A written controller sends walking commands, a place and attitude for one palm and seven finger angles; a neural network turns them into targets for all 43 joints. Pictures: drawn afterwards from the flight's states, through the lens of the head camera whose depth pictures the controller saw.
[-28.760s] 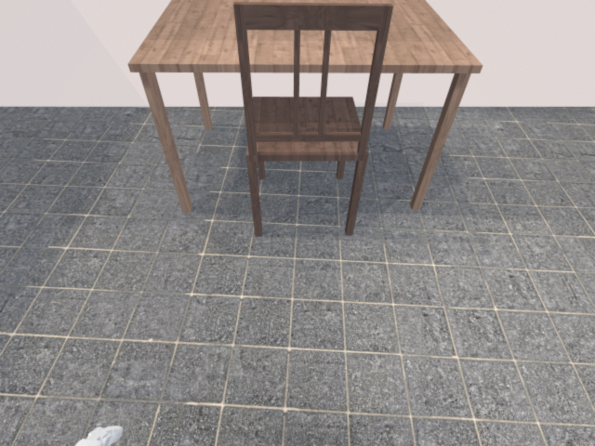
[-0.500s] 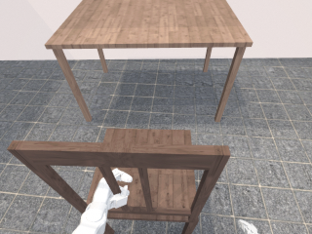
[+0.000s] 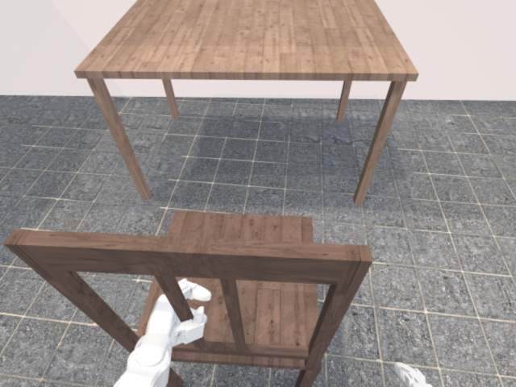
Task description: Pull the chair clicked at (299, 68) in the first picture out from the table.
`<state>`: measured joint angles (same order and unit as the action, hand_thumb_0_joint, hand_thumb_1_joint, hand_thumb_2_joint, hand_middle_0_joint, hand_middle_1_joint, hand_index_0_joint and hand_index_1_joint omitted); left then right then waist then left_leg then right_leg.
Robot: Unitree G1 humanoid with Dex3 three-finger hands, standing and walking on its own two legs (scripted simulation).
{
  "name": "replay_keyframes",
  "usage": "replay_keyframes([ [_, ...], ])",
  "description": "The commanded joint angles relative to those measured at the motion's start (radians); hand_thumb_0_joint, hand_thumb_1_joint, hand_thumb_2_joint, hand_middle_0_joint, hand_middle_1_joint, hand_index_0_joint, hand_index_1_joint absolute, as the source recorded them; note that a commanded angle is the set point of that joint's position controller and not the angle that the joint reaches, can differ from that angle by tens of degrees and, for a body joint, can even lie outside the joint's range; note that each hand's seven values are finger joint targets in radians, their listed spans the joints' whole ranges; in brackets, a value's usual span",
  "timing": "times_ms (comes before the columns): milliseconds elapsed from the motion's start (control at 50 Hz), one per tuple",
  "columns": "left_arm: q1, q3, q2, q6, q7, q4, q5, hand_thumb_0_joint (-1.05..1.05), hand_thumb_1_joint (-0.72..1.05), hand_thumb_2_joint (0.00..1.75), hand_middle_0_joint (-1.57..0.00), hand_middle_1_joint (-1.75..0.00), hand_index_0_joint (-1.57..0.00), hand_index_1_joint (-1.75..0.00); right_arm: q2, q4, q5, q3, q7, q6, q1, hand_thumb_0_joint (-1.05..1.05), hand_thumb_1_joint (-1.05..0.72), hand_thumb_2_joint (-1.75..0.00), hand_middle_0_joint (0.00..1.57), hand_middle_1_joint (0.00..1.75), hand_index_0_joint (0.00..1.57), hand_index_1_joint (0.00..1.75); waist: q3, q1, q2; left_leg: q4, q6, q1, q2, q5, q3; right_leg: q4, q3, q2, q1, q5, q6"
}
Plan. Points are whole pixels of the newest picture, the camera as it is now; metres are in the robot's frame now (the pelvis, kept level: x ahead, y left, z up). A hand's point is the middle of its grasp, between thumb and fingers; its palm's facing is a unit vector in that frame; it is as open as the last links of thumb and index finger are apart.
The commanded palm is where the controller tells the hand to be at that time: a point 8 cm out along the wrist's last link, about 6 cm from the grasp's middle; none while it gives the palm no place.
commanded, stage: open the thumb and straighten the fingers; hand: left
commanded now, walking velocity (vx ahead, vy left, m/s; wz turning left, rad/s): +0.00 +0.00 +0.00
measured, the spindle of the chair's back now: (185, 315) +0.25 +0.14 -0.07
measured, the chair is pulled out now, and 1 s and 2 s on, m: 0.70 0.70 0.70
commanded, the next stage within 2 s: draw the fingers out of the gap in 0.82 s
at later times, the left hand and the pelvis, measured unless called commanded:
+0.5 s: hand (193, 318) +0.25 +0.14 -0.09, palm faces -0.02 -0.99 -0.15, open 12.7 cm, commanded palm +0.23 +0.18 -0.06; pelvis +0.01 +0.01 -0.03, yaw +1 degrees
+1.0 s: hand (186, 327) +0.24 +0.15 -0.09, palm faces -0.02 -0.99 -0.15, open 17.4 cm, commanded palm +0.21 +0.20 -0.07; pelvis +0.04 +0.01 -0.05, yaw +3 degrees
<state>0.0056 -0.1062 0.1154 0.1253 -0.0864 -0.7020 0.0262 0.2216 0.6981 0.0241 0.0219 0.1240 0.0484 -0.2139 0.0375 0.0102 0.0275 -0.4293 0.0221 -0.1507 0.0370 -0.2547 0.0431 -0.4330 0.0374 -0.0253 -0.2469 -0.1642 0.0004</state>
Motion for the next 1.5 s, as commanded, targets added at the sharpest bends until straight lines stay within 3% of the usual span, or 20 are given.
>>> replay_keyframes([
  [0, 0.181, 0.045, 0.099, 0.024, -0.018, 0.110, -0.011, 0.00, 0.90, 0.90, -0.50, -1.45, -0.50, -1.45, 0.102, -0.128, 0.001, -0.035, 0.006, -0.036, 0.064, 0.00, -0.90, -0.90, 0.20, 0.30, 0.20, 0.30, -0.135, -0.002, -0.107, 0.052, -0.048, 0.025, 0.069, 0.079, -0.076, 0.115, -0.121, -0.113, 0.030, -0.013, -0.028],
  [60, 0.204, 0.072, 0.136, 0.036, -0.022, 0.231, -0.012, 0.00, 0.90, 0.90, -0.50, -1.45, -0.50, -1.45, 0.101, -0.143, 0.001, -0.036, 0.003, -0.039, 0.068, 0.00, -0.90, -0.90, 0.20, 0.30, 0.20, 0.30, -0.137, -0.006, -0.074, 0.067, -0.049, 0.021, 0.073, 0.074, -0.084, 0.110, -0.114, -0.108, 0.039, -0.023, -0.027],
  [80, 0.116, -0.013, 0.011, -0.001, 0.001, 0.162, 0.045, 0.00, 0.78, 0.84, -0.50, -1.45, -0.50, -1.45, 0.141, -0.148, 0.045, -0.051, -0.028, -0.063, 0.070, 0.00, -0.90, -0.90, 0.20, 0.30, 0.20, 0.30, -0.120, 0.055, -0.203, 0.050, -0.044, -0.112, 0.026, -0.002, -0.049, 0.027, -0.006, -0.055, 0.010, -0.063, -0.008],
  [100, 0.177, 0.042, 0.074, 0.009, 0.006, 0.238, 0.048, 0.00, 0.66, 0.78, -0.50, -1.45, -0.50, -1.45, 0.149, -0.156, 0.046, -0.054, -0.041, -0.080, 0.079, 0.00, -0.90, -0.90, 0.20, 0.30, 0.20, 0.30, -0.124, 0.033, -0.215, 0.032, -0.045, -0.172, 0.020, -0.028, -0.046, 0.000, -0.009, -0.048, -0.004, -0.071, -0.009],
  [200, 0.173, 0.027, 0.093, 0.009, 0.003, 0.429, 0.010, 0.00, 0.05, 0.49, -0.50, -1.45, -0.50, -1.45, 0.130, -0.184, 0.030, -0.057, -0.068, -0.135, 0.075, 0.00, -0.90, -0.90, 0.20, 0.30, 0.20, 0.30, -0.218, 0.030, 0.048, -0.037, -0.035, -0.191, -0.010, -0.035, -0.026, -0.064, -0.011, -0.042, -0.054, -0.081, -0.023],
  [280, 0.130, 0.004, 0.059, -0.049, -0.012, 0.446, 0.004, 0.00, -0.43, 0.26, -0.47, -1.38, -0.47, -1.38, 0.137, -0.196, 0.029, -0.060, -0.076, -0.156, 0.061, 0.00, -0.90, -0.90, 0.20, 0.30, 0.20, 0.30, -0.235, 0.035, 0.009, -0.082, -0.031, -0.232, -0.007, -0.042, -0.041, -0.114, 0.010, -0.032, -0.106, -0.095, -0.020],
  [300, 0.051, 0.093, 0.131, -0.076, -0.013, 0.368, 0.007, 0.00, -0.55, 0.20, -0.45, -1.30, -0.45, -1.30, 0.153, -0.192, 0.028, -0.064, -0.076, -0.153, 0.054, 0.00, -0.90, -0.90, 0.20, 0.30, 0.20, 0.30, -0.213, 0.015, -0.028, -0.093, -0.029, -0.277, -0.008, -0.057, -0.043, -0.126, 0.010, -0.029, -0.114, -0.108, -0.020],
  [340, 0.051, 0.071, 0.103, -0.107, -0.004, 0.404, 0.021, 0.00, -0.55, 0.20, -0.40, -1.16, -0.40, -1.16, 0.157, -0.210, 0.031, -0.063, -0.076, -0.151, 0.062, 0.00, -0.90, -0.90, 0.20, 0.30, 0.20, 0.30, -0.228, 0.021, -0.089, -0.110, -0.031, -0.302, -0.011, -0.064, -0.041, -0.141, 0.014, -0.029, -0.120, -0.115, -0.014],
  [400, 0.039, 0.015, 0.041, -0.123, 0.010, 0.522, 0.024, 0.00, -0.55, 0.20, -0.32, -0.94, -0.32, -0.94, 0.152, -0.240, 0.026, -0.068, -0.070, -0.172, 0.059, 0.00, -0.90, -0.90, 0.20, 0.30, 0.20, 0.30, -0.299, 0.019, -0.059, -0.150, -0.029, -0.286, -0.013, 0.005, -0.040, -0.190, 0.023, -0.028, -0.129, -0.053, -0.015],
  [460, -0.009, 0.030, 0.068, -0.128, 0.009, 0.607, 0.026, 0.00, -0.55, 0.20, -0.25, -0.73, -0.25, -0.73, 0.153, -0.247, 0.018, -0.074, -0.061, -0.191, 0.036, 0.00, -0.90, -0.90, 0.20, 0.30, 0.20, 0.30, -0.360, 0.023, -0.074, -0.193, -0.029, -0.277, -0.012, 0.095, -0.047, -0.230, 0.027, -0.028, -0.114, 0.043, -0.016],
  [560, -0.115, 0.005, 0.061, -0.165, 0.007, 0.676, -0.004, 0.00, -0.55, 0.20, -0.13, -0.36, -0.13, -0.36, 0.149, -0.264, 0.013, -0.070, -0.059, -0.199, 0.025, 0.00, -0.90, -0.90, 0.20, 0.30, 0.20, 0.30, -0.337, 0.028, -0.062, -0.249, -0.027, -0.305, -0.013, 0.162, -0.049, -0.282, 0.036, -0.030, -0.152, 0.113, -0.018],
  [580, -0.090, 0.071, 0.128, -0.180, 0.004, 0.602, -0.012, 0.00, -0.55, 0.20, -0.10, -0.29, -0.10, -0.29, 0.163, -0.248, 0.011, -0.067, -0.055, -0.189, 0.009, 0.00, -0.90, -0.90, 0.20, 0.30, 0.20, 0.30, -0.291, 0.042, -0.093, -0.269, -0.026, -0.351, -0.016, 0.141, -0.049, -0.291, 0.034, -0.028, -0.186, 0.113, -0.016],
  [600, -0.104, 0.066, 0.118, -0.186, 0.010, 0.625, -0.015, 0.00, -0.55, 0.20, -0.07, -0.22, -0.07, -0.22, 0.159, -0.254, 0.009, -0.068, -0.056, -0.183, 0.009, 0.00, -0.90, -0.90, 0.20, 0.30, 0.20, 0.30, -0.305, 0.033, -0.094, -0.276, -0.027, -0.362, -0.018, 0.132, -0.046, -0.299, 0.034, -0.029, -0.184, 0.107, -0.015],
  [660, -0.154, 0.058, 0.114, -0.201, 0.019, 0.706, -0.010, 0.00, -0.55, 0.20, 0.00, 0.00, 0.00, 0.00, 0.151, -0.287, 0.010, -0.064, -0.054, -0.184, 0.019, 0.00, -0.90, -0.90, 0.20, 0.30, 0.20, 0.30, -0.339, 0.021, -0.022, -0.299, -0.026, -0.356, -0.024, 0.164, -0.041, -0.319, 0.031, -0.036, -0.166, 0.145, -0.021],
  [740, -0.187, 0.057, 0.124, -0.199, 0.025, 0.829, 0.008, 0.00, -0.55, 0.20, 0.00, 0.00, 0.00, 0.00, 0.150, -0.305, 0.009, -0.065, -0.043, -0.192, 0.007, 0.00, -0.90, -0.90, 0.20, 0.30, 0.20, 0.30, -0.405, 0.033, -0.017, -0.336, -0.028, -0.330, -0.022, 0.237, -0.049, -0.343, 0.034, -0.037, -0.154, 0.213, -0.020],
  [860, -0.273, 0.011, 0.086, -0.231, 0.046, 0.811, 0.006, 0.00, -0.55, 0.20, 0.00, 0.00, 0.00, 0.00, 0.157, -0.311, 0.008, -0.064, -0.034, -0.195, -0.004, 0.00, -0.90, -0.90, 0.20, 0.30, 0.20, 0.30, -0.351, 0.057, -0.081, -0.370, -0.032, -0.384, -0.025, 0.208, -0.057, -0.358, 0.051, -0.035, -0.202, 0.206, -0.011],
  [900, -0.299, 0.105, 0.176, -0.244, 0.045, 0.795, -0.004, 0.00, -0.55, 0.20, 0.00, 0.00, 0.00, 0.00, 0.160, -0.313, 0.008, -0.068, -0.029, -0.185, -0.004, 0.00, -0.90, -0.90, 0.20, 0.30, 0.20, 0.30, -0.354, 0.036, -0.078, -0.371, -0.031, -0.409, -0.028, 0.184, -0.056, -0.366, 0.048, -0.033, -0.202, 0.178, -0.012],
  [1020, -0.432, 0.081, 0.151, -0.246, 0.043, 0.937, -0.001, 0.00, -0.55, 0.20, 0.00, 0.00, 0.00, 0.00, 0.137, -0.358, 0.011, -0.069, -0.027, -0.179, 0.013, 0.00, -0.90, -0.90, 0.20, 0.30, 0.20, 0.30, -0.398, 0.018, 0.001, -0.376, -0.031, -0.397, -0.032, 0.218, -0.058, -0.375, 0.044, -0.038, -0.183, 0.188, -0.022],
  [1200, -0.532, 0.016, 0.122, -0.230, 0.061, 1.005, -0.002, 0.00, -0.55, 0.20, 0.00, 0.00, 0.00, 0.00, 0.140, -0.370, 0.011, -0.065, -0.014, -0.206, 0.016, 0.00, -0.90, -0.90, 0.20, 0.30, 0.20, 0.30, -0.317, 0.048, -0.037, -0.394, -0.035, -0.452, -0.034, 0.082, -0.079, -0.377, 0.061, -0.027, -0.288, 0.012, -0.012],
  [1480, -0.675, -0.022, 0.110, -0.258, 0.028, 1.103, -0.030, 0.00, -0.55, 0.20, 0.00, 0.00, 0.00, 0.00, 0.121, -0.417, 0.014, -0.053, -0.009, -0.207, 0.046, 0.00, -0.90, -0.90, 0.20, 0.30, 0.20, 0.30, -0.264, 0.026, -0.011, -0.383, -0.033, -0.511, -0.037, -0.072, -0.095, -0.379, 0.060, -0.022, -0.350, -0.188, -0.019],
])
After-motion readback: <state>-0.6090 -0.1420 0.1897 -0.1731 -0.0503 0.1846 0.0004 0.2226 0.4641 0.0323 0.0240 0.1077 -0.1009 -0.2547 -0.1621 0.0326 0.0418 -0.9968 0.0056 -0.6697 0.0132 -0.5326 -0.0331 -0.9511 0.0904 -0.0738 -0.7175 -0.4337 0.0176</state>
